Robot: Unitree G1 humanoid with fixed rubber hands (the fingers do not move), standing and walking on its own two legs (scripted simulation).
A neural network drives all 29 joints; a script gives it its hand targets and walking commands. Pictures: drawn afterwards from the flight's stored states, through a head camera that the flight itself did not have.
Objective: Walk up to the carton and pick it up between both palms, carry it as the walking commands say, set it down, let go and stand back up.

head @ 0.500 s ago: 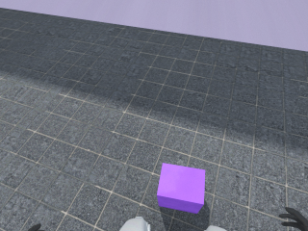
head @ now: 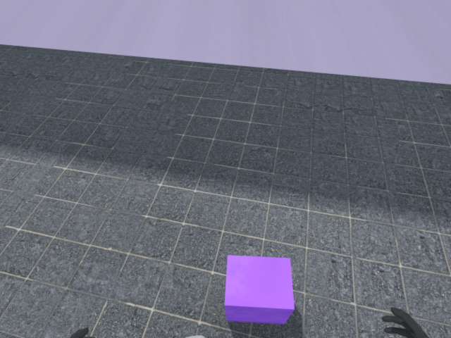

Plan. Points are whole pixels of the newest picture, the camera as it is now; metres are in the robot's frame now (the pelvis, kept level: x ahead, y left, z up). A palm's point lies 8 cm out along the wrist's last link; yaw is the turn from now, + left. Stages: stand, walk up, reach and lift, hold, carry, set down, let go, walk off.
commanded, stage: walk up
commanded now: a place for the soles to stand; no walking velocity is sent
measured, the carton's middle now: (256, 291) +0.36 -0.06 -0.62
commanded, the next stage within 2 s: none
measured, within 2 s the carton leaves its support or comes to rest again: neither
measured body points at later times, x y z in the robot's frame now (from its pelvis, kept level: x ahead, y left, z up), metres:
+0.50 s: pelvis -0.01 -0.01 +0.02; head +0.01 -0.03 +0.47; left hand +0.11 +0.30 -0.09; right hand +0.10 -0.32 -0.11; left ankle +0.02 +0.09 -0.71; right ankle +0.00 -0.12 -0.71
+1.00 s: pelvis +0.01 -0.01 +0.02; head +0.03 -0.02 +0.47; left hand +0.14 +0.29 -0.09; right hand +0.09 -0.34 -0.10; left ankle +0.02 +0.09 -0.71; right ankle +0.00 -0.12 -0.71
